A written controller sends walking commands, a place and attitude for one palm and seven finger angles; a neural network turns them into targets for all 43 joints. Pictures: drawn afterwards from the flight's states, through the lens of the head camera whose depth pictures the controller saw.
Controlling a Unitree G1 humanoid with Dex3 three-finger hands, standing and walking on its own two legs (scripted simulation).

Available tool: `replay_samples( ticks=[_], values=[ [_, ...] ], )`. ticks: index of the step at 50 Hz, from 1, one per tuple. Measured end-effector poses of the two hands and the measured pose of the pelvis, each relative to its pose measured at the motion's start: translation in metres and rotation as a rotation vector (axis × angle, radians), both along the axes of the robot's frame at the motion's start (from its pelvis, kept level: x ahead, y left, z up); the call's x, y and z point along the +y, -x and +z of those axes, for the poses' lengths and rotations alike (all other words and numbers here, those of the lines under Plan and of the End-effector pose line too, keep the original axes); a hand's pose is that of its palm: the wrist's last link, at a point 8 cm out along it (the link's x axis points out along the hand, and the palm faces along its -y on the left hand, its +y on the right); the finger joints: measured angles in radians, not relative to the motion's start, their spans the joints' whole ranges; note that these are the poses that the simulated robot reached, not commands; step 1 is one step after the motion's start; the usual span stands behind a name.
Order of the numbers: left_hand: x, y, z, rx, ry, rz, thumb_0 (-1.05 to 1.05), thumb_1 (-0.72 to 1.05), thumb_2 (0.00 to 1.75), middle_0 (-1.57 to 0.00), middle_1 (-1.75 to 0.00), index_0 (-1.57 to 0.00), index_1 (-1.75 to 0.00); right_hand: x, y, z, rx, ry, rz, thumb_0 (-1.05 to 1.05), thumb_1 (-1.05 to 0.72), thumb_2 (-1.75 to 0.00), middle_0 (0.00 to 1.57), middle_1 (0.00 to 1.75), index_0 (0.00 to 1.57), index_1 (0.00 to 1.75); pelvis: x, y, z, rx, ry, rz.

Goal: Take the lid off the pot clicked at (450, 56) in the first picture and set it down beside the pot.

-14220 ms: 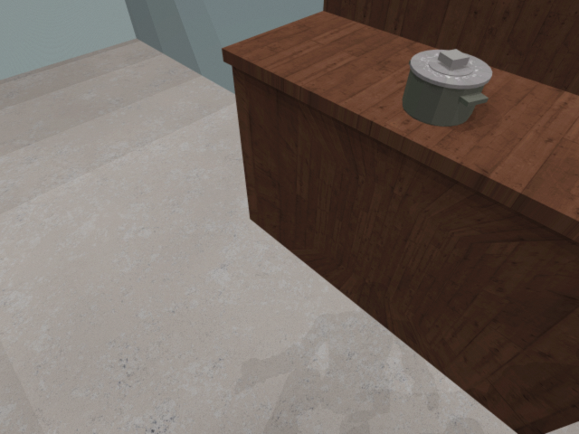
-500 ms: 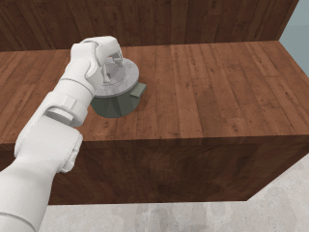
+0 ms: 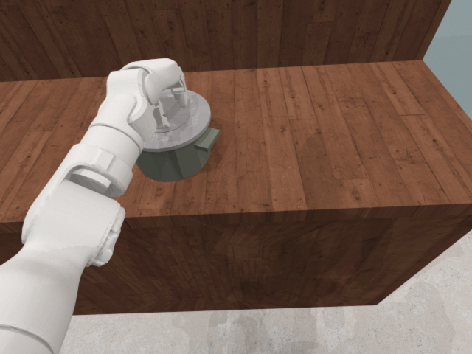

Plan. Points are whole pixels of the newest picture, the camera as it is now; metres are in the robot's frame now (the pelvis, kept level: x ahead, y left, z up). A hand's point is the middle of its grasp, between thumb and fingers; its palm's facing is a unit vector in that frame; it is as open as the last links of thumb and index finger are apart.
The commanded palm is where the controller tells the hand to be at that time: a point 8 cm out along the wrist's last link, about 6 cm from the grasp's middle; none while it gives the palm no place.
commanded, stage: close the fingers and squeeze the knob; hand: left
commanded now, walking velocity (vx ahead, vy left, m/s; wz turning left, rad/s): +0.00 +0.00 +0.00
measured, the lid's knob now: (162, 108) +0.51 +0.11 +0.15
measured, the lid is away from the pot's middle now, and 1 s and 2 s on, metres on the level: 0.00 0.00 0.01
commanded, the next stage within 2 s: lift the lid straight up in 0.82 s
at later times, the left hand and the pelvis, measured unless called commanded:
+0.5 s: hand (157, 111) +0.47 +0.11 +0.17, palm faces -0.35 -0.04 -0.94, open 8.1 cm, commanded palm +0.46 +0.11 +0.23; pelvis +0.00 +0.00 +0.00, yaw +0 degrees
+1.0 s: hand (156, 113) +0.47 +0.11 +0.17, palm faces -0.34 -0.04 -0.94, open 8.0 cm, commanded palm +0.46 +0.12 +0.23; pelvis +0.00 +0.00 +0.00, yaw +1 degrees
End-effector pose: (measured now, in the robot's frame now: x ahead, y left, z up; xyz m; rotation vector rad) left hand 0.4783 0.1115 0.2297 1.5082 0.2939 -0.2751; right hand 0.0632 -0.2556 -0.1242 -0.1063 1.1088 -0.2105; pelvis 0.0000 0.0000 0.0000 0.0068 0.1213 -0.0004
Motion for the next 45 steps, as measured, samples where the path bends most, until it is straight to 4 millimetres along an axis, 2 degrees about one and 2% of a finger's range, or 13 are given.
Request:
replay_samples(
  ticks=[15, 45],
  values=[
    [0.002, 0.0, 0.001, 0.001, 0.007, 0.004, 0.01, 0.16, 0.89, -0.57, -0.95, -0.61, -0.96, -0.001, -0.011, 0.003, -0.021, 0.001, 0.009, 0.0, -0.91, -0.9, 0.2, 0.3, 0.2, 0.3, -0.001, -0.002, 0.0, -0.001, 0.001, 0.002],
    [0.002, 0.01, 0.0, -0.014, -0.013, 0.001, 0.01, 0.26, 0.88, -0.52, -0.9, -0.52, -0.93, 0.006, -0.029, 0.001, -0.052, -0.026, 0.048, 0.0, -0.91, -0.9, 0.2, 0.3, 0.2, 0.3, -0.001, -0.003, 0.001, -0.014, -0.001, 0.015]
  ],
)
